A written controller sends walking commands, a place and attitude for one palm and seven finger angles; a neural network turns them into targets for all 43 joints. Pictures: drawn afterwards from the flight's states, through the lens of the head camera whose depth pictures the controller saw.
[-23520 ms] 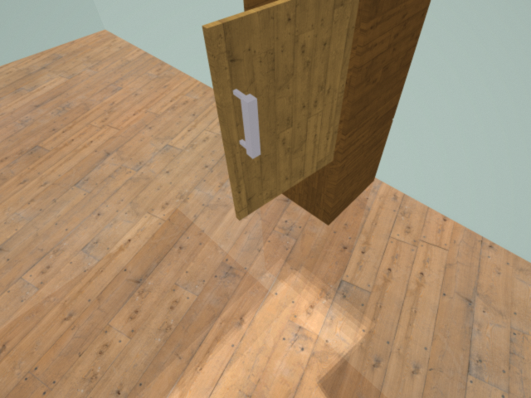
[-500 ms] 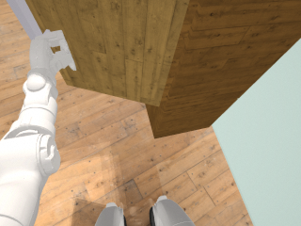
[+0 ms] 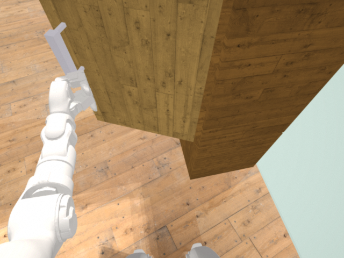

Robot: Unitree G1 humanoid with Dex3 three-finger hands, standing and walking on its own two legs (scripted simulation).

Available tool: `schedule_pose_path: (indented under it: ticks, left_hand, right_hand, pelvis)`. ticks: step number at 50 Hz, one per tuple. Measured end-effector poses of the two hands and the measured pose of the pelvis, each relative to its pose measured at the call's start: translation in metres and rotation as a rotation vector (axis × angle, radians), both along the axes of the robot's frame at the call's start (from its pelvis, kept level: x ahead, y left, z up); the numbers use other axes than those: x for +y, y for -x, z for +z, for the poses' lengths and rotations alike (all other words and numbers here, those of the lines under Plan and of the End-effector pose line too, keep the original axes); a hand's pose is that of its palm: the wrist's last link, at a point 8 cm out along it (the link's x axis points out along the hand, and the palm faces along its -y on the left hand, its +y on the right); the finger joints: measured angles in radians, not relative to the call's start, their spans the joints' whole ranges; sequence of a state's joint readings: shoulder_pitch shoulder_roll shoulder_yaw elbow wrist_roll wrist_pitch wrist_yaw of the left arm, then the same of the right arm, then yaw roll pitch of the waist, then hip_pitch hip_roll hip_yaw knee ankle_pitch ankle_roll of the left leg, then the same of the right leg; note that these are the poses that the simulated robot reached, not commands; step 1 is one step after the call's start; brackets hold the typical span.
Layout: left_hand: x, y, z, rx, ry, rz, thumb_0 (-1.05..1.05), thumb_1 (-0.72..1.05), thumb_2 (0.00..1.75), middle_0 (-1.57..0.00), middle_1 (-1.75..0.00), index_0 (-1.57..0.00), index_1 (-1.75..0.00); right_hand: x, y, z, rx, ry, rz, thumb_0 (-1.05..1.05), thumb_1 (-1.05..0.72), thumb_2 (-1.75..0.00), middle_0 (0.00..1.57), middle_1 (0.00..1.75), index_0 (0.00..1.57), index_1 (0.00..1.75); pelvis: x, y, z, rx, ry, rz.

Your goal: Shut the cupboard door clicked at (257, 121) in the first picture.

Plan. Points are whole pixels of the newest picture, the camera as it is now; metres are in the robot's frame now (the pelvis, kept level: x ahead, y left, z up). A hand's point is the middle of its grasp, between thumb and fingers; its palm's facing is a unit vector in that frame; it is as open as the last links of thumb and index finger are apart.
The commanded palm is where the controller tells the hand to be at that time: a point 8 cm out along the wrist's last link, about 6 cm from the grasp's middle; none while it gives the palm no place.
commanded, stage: draw the hand back to the body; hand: left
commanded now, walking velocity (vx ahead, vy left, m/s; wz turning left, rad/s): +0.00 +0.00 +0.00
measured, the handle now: (68, 54) +0.65 +0.25 +0.08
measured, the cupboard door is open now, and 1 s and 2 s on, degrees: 64 64 64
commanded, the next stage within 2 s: step back with the hand held close in 1.36 s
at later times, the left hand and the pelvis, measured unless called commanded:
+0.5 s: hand (33, 155) +0.30 +0.21 +0.15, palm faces +0.22 -0.95 -0.20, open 3.2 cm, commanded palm +0.26 +0.26 +0.17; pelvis -0.01 -0.01 +0.04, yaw +3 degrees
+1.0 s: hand out of the picture +0.18 +0.26 +0.21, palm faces +0.48 -0.77 -0.43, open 6.3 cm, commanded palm +0.14 +0.30 +0.23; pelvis +0.01 -0.01 +0.06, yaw +4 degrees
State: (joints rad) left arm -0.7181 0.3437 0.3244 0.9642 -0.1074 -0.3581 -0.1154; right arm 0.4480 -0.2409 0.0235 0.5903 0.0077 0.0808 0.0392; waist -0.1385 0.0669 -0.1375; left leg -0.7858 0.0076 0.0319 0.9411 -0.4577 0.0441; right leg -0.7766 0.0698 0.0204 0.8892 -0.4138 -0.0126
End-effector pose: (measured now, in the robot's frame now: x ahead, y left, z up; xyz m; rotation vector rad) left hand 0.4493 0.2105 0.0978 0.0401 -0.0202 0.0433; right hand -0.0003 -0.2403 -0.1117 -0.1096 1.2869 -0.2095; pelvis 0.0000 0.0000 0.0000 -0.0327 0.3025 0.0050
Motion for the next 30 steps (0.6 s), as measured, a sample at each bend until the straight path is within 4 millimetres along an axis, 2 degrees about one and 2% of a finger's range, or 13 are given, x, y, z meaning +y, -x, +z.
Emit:
schedule_pose_path:
  ticks: [5,11,15,23,30]
  left_hand:
    - [0.015,0.04,0.013,0.001,0.027,0.005,0.02,0.9,0.9,-1.3,-1.5,-1.3,-1.5]
    - [0.025,0.08,0.033,-0.045,0.007,-0.013,0.02,0.9,0.9,-1.3,-1.5,-1.3,-1.5]
    - [0.029,0.108,0.043,-0.046,0.008,-0.034,0.02,0.9,0.9,-1.28,-1.48,-1.27,-1.48]
    - [0.041,0.168,0.059,-0.016,-0.146,0.137,0.02,0.9,0.9,-1.13,-1.32,-1.13,-1.32]
    - [0.06,0.211,0.08,-0.031,-0.217,0.265,0.02,0.9,0.9,-0.96,-1.13,-0.95,-1.12]
  right_hand:
    - [-0.006,-0.025,0.014,-0.084,0.021,0.025,0.01,-0.91,-0.9,0.2,0.3,0.21,0.3]
    - [-0.017,-0.076,0.033,-0.263,0.068,0.087,0.01,-0.91,-0.9,0.2,0.3,0.21,0.3]
    - [-0.016,-0.113,0.048,-0.393,0.075,0.124,0.01,-0.91,-0.9,0.2,0.3,0.2,0.3]
    - [0.008,-0.17,0.079,-0.549,0.052,0.166,0.01,-0.91,-0.9,0.2,0.3,0.2,0.3]
    - [0.032,-0.195,0.093,-0.612,0.01,0.237,0.01,-0.91,-0.9,0.2,0.3,0.2,0.3]
  pelvis:
    - [-0.002,-0.002,0.012,-0.073,0.0,0.014]
    - [-0.004,0.003,0.02,-0.137,-0.003,0.034]
    - [-0.004,0.006,0.024,-0.175,-0.01,0.039]
    - [-0.006,0.008,0.039,-0.258,-0.028,0.046]
    - [-0.006,0.003,0.048,-0.313,-0.031,0.059]
